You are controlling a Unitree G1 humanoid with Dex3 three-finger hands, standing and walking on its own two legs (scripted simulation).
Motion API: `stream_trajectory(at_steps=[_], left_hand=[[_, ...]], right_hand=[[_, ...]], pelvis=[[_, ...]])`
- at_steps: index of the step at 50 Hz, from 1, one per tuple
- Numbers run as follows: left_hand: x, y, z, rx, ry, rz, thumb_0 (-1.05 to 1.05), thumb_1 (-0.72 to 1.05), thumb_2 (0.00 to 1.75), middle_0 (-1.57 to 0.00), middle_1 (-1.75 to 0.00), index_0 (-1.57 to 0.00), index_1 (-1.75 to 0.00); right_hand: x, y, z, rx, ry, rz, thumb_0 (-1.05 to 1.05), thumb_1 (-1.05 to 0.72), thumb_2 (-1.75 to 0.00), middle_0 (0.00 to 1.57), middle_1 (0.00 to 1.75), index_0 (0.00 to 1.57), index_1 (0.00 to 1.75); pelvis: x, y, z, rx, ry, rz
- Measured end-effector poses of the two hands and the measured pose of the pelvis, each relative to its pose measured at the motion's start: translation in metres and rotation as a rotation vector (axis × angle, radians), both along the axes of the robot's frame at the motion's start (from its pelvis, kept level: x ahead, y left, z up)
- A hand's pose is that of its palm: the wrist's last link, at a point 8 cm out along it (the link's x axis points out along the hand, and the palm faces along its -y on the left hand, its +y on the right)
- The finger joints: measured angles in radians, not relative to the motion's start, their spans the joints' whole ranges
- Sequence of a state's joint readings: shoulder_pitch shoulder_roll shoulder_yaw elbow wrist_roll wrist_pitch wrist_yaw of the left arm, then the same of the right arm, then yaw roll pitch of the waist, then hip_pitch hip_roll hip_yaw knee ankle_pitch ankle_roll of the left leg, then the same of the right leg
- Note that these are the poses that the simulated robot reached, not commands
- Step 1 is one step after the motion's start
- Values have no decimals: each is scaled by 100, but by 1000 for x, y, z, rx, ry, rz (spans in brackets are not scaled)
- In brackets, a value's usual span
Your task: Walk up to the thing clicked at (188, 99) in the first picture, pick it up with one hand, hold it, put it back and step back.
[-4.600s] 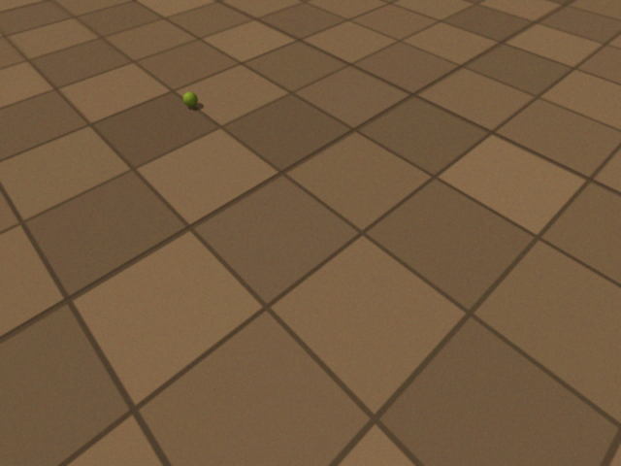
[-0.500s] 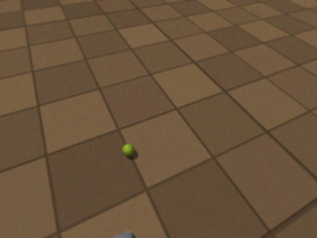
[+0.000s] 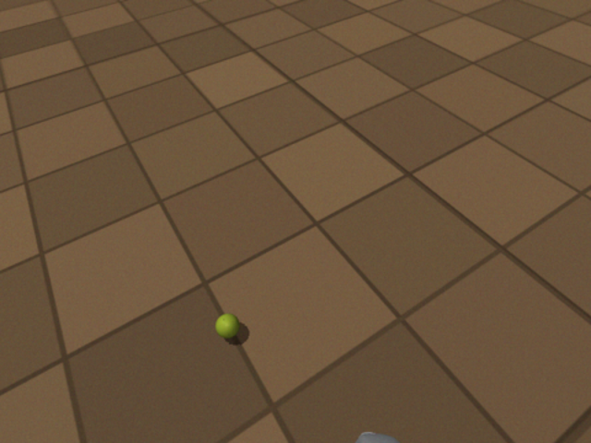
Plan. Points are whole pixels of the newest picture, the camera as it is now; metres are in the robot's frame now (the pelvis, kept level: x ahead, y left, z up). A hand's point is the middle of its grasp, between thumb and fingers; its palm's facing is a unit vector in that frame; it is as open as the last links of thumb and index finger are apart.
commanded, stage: walk up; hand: left
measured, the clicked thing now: (227, 325) +0.60 +0.26 -0.72
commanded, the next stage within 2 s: stand in 1.86 s
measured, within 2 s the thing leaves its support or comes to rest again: neither
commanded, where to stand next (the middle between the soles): +0.20 +0.02 m, yaw +0 degrees
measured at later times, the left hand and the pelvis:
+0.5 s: hand out of the picture +0.16 +0.30 -0.15, palm faces -0.05 -0.93 -0.35, open 7.3 cm; pelvis +0.11 +0.03 +0.00, yaw +0 degrees
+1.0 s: hand (134, 375) +0.26 +0.27 -0.13, palm faces -0.01 -0.94 -0.35, open 7.3 cm; pelvis +0.15 +0.02 +0.02, yaw +0 degrees
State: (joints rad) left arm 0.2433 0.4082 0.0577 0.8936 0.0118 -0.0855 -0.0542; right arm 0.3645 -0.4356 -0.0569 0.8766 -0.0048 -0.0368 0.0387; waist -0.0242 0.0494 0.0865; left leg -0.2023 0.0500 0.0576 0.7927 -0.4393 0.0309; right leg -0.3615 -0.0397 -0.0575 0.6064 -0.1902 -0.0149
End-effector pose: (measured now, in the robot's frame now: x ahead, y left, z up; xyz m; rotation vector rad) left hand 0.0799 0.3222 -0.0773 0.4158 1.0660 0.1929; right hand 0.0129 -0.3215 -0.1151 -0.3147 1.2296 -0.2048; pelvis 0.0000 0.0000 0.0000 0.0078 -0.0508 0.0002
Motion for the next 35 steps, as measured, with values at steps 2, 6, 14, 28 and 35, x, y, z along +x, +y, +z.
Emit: stream_trajectory(at_steps=[2,6,14,28,35], left_hand=[[10,-6,5,-1,-22,12,0,91,90,-21,-30,-21,-30],[20,-11,14,-5,-19,32,0,91,90,-21,-30,-21,-30],[33,6,-2,-20,51,59,0,90,90,-21,-30,-21,-30],[87,19,-36,-59,141,50,0,91,90,-21,-30,-21,-30],[97,11,-30,-21,142,78,0,91,90,-21,-30,-21,-30]], right_hand=[[19,0,-2,11,4,12,1,-90,-90,20,30,20,30],[62,3,4,30,-33,39,1,-90,-90,20,30,20,30],[130,15,17,-8,-65,75,1,-90,-90,20,30,20,30],[176,33,26,-63,-94,49,1,-90,-90,20,30,21,30],[194,25,5,-28,-58,19,1,-90,-90,20,30,20,30]], pelvis=[[11,-3,3,7,-4,-2],[32,-3,11,3,-4,1],[73,10,10,-18,4,4],[119,26,2,-13,14,-6],[134,16,-2,-11,8,-7]])
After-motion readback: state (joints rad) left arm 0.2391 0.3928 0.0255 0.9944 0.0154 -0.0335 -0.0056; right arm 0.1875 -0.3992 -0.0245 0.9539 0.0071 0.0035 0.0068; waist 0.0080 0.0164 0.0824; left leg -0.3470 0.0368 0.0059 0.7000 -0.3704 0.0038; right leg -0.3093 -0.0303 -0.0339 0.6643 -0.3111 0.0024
